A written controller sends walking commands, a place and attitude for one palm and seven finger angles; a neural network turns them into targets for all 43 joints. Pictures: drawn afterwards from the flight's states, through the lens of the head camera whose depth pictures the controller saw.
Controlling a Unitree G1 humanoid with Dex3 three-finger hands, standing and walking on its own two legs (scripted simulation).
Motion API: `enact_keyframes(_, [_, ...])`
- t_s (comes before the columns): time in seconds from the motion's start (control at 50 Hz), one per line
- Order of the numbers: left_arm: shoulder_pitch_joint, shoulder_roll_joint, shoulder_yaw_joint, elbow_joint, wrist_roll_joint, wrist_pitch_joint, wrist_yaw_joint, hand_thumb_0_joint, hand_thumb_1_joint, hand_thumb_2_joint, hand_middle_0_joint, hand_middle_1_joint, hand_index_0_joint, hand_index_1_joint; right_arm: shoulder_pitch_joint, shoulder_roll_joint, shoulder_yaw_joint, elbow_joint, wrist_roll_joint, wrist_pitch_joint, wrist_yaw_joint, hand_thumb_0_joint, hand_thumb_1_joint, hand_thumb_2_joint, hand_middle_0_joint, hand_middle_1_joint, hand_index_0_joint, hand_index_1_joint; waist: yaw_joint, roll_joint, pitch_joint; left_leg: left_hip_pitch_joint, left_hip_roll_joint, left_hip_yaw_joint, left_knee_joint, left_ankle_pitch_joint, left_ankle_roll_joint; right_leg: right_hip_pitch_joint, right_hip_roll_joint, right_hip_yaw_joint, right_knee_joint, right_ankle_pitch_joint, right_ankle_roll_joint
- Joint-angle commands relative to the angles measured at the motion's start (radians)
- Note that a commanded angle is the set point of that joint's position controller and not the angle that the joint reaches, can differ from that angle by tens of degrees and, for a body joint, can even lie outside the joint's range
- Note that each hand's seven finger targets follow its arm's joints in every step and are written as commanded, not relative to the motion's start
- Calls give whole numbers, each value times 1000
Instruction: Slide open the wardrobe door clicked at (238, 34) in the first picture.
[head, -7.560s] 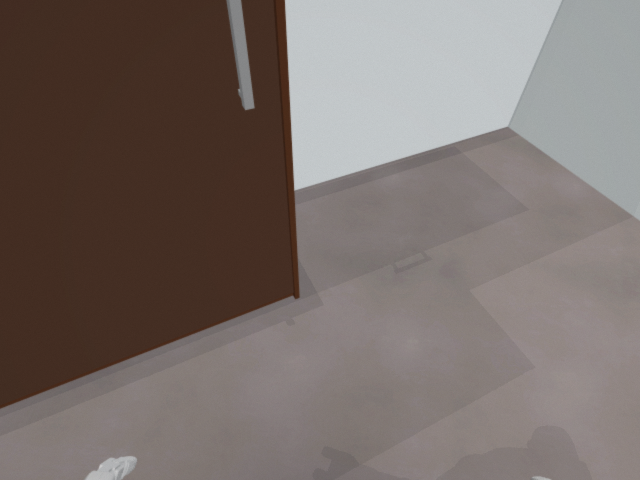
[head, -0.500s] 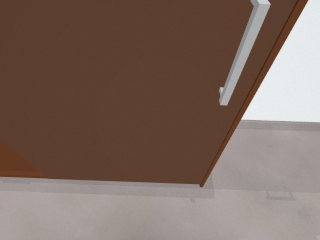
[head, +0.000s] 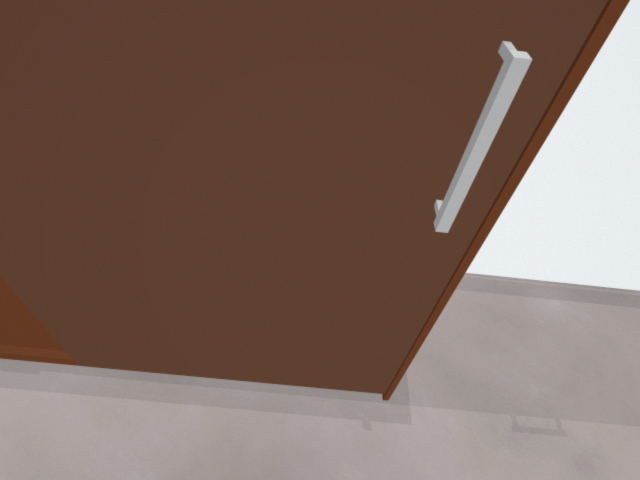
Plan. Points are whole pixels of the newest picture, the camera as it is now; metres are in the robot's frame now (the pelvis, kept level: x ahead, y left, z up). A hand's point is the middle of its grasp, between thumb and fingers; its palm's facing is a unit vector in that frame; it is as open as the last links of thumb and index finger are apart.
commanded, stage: come to a stop and stand still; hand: right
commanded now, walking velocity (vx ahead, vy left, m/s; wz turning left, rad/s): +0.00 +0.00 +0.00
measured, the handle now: (469, 149) +0.49 -0.15 +0.20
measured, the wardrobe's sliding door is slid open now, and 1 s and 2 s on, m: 0.00 0.00 0.00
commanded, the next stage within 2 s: look again from close up in 0.54 s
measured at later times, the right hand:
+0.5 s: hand out of the picture +0.03 -0.16 -0.16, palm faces +0.01 +0.97 -0.23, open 7.3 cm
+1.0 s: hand out of the picture +0.04 -0.16 -0.17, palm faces +0.02 +0.98 -0.21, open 7.3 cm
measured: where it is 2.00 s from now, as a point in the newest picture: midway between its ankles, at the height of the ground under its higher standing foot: outside the picture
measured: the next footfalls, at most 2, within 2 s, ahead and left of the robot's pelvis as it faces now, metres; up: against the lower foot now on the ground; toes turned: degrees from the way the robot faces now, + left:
none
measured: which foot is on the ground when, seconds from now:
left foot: down 0.00-1.00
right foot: down 0.00-1.00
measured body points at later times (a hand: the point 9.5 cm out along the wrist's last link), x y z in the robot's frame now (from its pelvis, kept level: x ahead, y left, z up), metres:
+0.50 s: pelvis +0.01 +0.02 +0.00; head +0.03 +0.03 +0.45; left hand +0.00 +0.24 -0.16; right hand +0.03 -0.22 -0.15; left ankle +0.03 +0.11 -0.74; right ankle -0.02 -0.11 -0.74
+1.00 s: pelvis +0.02 +0.02 +0.00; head +0.04 +0.03 +0.45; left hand +0.03 +0.24 -0.16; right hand +0.04 -0.21 -0.15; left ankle +0.03 +0.11 -0.74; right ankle -0.02 -0.11 -0.74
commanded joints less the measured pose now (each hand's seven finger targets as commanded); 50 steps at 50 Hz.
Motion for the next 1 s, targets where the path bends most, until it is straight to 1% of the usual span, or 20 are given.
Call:
enact_keyframes(0.0, [51,93,6,-36,-5,-26,7,0,900,900,-200,-300,-200,-300,4,-105,-12,-49,0,-27,-6,0,-900,-900,200,300,200,300,3,78,75,29,79,-123,-111,-6,32,-76,-99,112,-151,39,-29])
enact_keyframes(0.02, [56,83,4,-29,-5,-27,7,0,900,900,-200,-300,-200,-300,2,-105,-12,-49,-2,-28,-6,0,-900,-900,200,300,200,300,3,70,85,33,80,-122,-112,2,34,-79,-96,111,-159,45,-28])
enact_keyframes(0.06, [60,87,2,-16,-5,-27,7,0,900,900,-200,-300,-200,-300,5,-106,-13,-42,0,-29,-7,0,-900,-900,200,300,200,300,3,87,79,39,84,-125,-113,19,33,-66,-93,104,-155,60,-25])
enact_keyframes(0.1, [63,83,-1,-3,-6,-25,7,0,900,900,-200,-300,-200,-300,6,-107,-13,-37,0,-28,-7,0,-900,-900,200,300,200,300,2,104,95,30,86,-131,-126,-7,33,-68,-91,98,-159,41,-22])
enact_keyframes(0.14, [65,77,-1,9,-4,-27,8,0,900,900,-200,-300,-200,-300,7,-105,-14,-33,0,-29,-7,0,-900,-900,200,300,200,300,0,80,83,42,87,-127,-122,14,33,-58,-90,97,-160,59,-22])
enact_keyframes(0.16, [65,76,-2,12,-5,-27,8,0,900,900,-200,-300,-200,-300,6,-107,-16,-32,0,-30,-8,0,-900,-900,200,300,200,300,0,97,76,49,88,-131,-124,20,33,-56,-89,95,-160,63,-21])
enact_keyframes(0.2, [63,72,-2,21,-5,-27,8,0,900,900,-200,-300,-200,-300,5,-106,-16,-27,0,-29,-8,0,-900,-900,200,300,200,300,-1,87,76,48,92,-131,-127,25,34,-47,-89,89,-160,65,-19])
enact_keyframes(0.24, [64,71,-2,30,-5,-29,10,0,900,900,-200,-300,-200,-300,6,-103,-18,-25,0,-32,-8,0,-900,-900,200,300,200,300,-1,80,56,65,92,-131,-122,72,36,-34,-90,88,-154,98,-18])
enact_keyframes(0.36, [57,67,-1,50,-5,-28,14,0,900,900,-200,-300,-200,-300,-2,-109,-21,-13,-1,-33,-8,0,-900,-900,200,300,200,300,-3,57,60,81,97,-132,-123,139,40,-27,-95,78,-151,117,-11])
enact_keyframes(0.42, [54,61,0,57,-6,-26,15,0,900,900,-200,-300,-200,-300,-3,-109,-20,-7,-2,-33,-7,0,-900,-900,200,300,200,300,-1,71,59,83,96,-130,-130,150,40,-13,-97,74,-150,120,-9])
enact_keyframes(0.6, [40,71,3,68,-5,-24,18,0,900,900,-200,-300,-200,-300,-9,-113,-22,2,-1,-33,-6,0,-900,-900,200,300,200,300,-2,61,46,95,101,-137,-143,178,41,5,-98,66,-144,132,-3])
enact_keyframes(0.62, [41,63,3,70,-6,-24,18,0,900,900,-200,-300,-200,-300,-7,-108,-21,1,-2,-32,-6,0,-900,-900,200,300,200,300,-1,70,50,93,96,-133,-143,181,40,8,-101,67,-149,134,-4])
enact_keyframes(0.74, [35,72,7,71,-7,-26,20,0,900,900,-200,-300,-200,-300,-8,-113,-24,0,-2,-35,-7,0,-900,-900,200,300,200,300,-3,61,34,115,99,-129,-134,249,38,18,-102,63,-140,168,-1])
enact_keyframes(0.78, [32,74,7,72,-6,-25,20,0,900,900,-200,-300,-200,-300,-8,-115,-24,2,-1,-34,-7,0,-900,-900,200,300,200,300,-3,71,24,120,100,-130,-133,251,40,22,-105,63,-142,166,-1])
enact_keyframes(0.8, [28,74,8,73,-7,-25,21,0,900,900,-200,-300,-200,-300,-10,-117,-24,3,-2,-34,-7,0,-900,-900,200,300,200,300,-4,64,38,114,100,-130,-135,252,39,19,-105,62,-142,167,-1])
enact_keyframes(0.82, [31,64,8,74,-6,-26,21,0,900,900,-200,-300,-200,-300,-6,-110,-25,2,-3,-35,-7,0,-900,-900,200,300,200,300,-4,69,31,121,97,-126,-133,270,39,26,-106,62,-143,178,-1])
enact_keyframes(0.88, [26,74,10,75,-6,-25,22,0,900,900,-200,-300,-200,-300,-7,-115,-26,2,-2,-36,-7,0,-900,-900,200,300,200,300,-3,80,34,118,99,-128,-132,281,40,28,-107,64,-140,181,-1])
enact_keyframes(0.9, [29,74,10,75,-6,-27,22,0,900,900,-200,-300,-200,-300,-8,-115,-27,1,-2,-35,-7,0,-900,-900,200,300,200,300,-4,65,31,123,101,-123,-131,282,38,28,-107,62,-143,185,-1])
enact_keyframes(0.92, [31,65,9,77,-7,-26,23,0,900,900,-200,-300,-200,-300,-9,-112,-26,0,-3,-34,-7,0,-900,-900,200,300,200,300,-3,69,31,126,95,-122,-127,289,39,32,-109,65,-146,196,-2])
enact_keyframes(0.98, [25,74,10,79,-6,-28,24,0,900,900,-200,-300,-200,-300,-11,-115,-28,-1,-2,-34,-8,0,-900,-900,200,300,200,300,-5,55,29,128,98,-121,-124,296,39,34,-111,65,-147,207,-2])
